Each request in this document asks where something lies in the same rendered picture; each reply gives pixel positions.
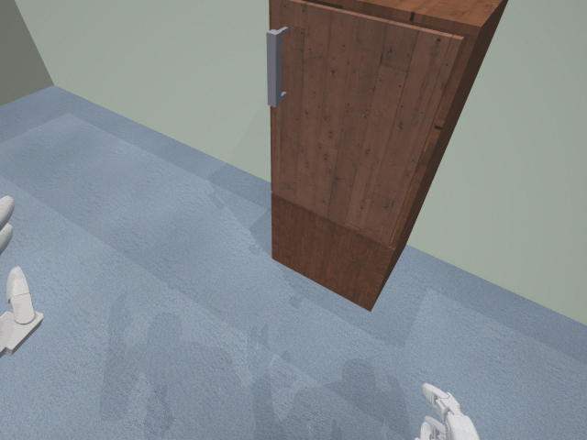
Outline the left robot hand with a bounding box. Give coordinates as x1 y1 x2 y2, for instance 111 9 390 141
0 196 43 357

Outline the cupboard door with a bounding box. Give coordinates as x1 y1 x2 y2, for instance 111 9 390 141
271 0 464 244

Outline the handle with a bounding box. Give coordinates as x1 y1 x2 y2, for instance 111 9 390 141
266 27 289 107

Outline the right robot hand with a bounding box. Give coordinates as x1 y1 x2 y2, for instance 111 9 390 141
415 383 480 440

